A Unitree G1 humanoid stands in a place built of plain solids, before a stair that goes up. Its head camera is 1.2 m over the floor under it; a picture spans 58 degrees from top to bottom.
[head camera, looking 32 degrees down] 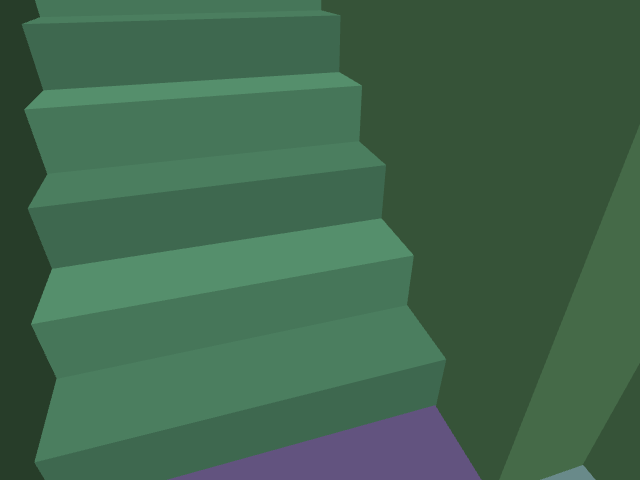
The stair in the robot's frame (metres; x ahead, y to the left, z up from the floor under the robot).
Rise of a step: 0.21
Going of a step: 0.26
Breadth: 1.10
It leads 17 degrees to the left of straight ahead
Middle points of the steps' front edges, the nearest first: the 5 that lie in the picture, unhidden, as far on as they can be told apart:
0.75 0.15 0.21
1.00 0.22 0.42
1.24 0.30 0.63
1.49 0.37 0.84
1.73 0.45 1.05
